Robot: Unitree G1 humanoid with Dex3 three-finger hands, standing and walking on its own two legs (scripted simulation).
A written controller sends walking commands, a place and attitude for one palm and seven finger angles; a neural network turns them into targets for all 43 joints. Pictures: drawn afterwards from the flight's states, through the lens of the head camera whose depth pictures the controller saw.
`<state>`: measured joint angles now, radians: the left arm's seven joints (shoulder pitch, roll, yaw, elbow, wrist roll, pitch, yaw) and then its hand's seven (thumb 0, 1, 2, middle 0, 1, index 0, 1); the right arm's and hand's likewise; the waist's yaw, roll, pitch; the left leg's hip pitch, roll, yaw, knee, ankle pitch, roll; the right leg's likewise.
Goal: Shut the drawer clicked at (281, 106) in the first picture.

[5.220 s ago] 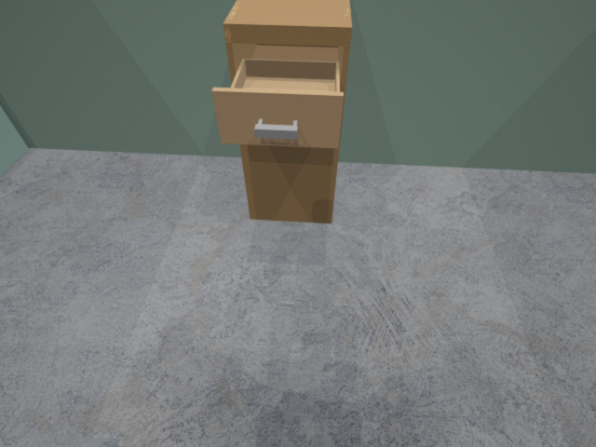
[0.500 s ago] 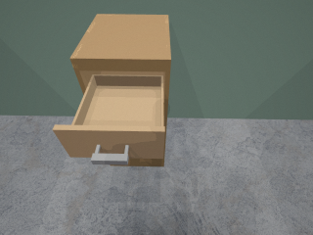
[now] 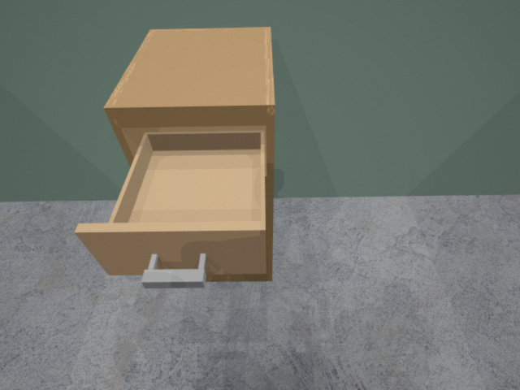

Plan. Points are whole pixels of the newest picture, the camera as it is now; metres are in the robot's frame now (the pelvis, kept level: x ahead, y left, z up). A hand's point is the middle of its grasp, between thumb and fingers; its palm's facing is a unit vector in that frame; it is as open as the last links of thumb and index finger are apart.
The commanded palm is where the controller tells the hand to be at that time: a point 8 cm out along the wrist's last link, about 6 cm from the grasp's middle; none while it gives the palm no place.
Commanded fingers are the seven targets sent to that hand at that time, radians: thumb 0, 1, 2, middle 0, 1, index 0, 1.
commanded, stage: come to a stop and stand still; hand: left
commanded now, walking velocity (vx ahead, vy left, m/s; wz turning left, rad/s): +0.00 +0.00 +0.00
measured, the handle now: (176, 268) +0.34 +0.18 -0.05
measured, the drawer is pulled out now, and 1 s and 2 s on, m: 0.30 0.30 0.30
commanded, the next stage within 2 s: look again from close up in 0.26 s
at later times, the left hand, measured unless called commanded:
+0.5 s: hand out of the picture +0.00 +0.15 -0.17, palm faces +0.04 -0.98 -0.19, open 7.3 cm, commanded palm none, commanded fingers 0.00 0.90 0.90 -0.20 -0.30 -0.20 -0.30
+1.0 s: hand out of the picture -0.02 +0.13 -0.17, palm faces +0.05 -0.98 -0.18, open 7.3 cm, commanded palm none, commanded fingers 0.00 0.90 0.90 -0.20 -0.30 -0.20 -0.30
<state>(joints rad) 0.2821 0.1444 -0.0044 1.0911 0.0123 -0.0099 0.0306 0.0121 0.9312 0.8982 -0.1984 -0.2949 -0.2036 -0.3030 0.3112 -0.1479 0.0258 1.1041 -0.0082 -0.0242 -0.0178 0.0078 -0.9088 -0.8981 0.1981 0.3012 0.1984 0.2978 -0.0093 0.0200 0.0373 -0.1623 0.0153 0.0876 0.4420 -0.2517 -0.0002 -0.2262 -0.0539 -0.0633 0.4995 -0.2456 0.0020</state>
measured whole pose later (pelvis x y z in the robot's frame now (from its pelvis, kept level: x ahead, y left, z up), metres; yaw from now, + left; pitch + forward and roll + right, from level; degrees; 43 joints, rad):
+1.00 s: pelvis +0.00 -0.02 +0.00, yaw +0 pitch -2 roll +1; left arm 0.32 0.11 0.00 1.11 0.01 -0.01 0.03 0.00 0.92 0.90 -0.20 -0.29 -0.20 -0.30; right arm 0.32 -0.12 0.02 1.14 -0.01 -0.02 -0.03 0.01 -0.91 -0.90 0.20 0.30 0.20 0.30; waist 0.00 0.01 0.05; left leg -0.14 0.05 0.07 0.41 -0.23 -0.03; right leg -0.20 -0.02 -0.09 0.46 -0.24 -0.03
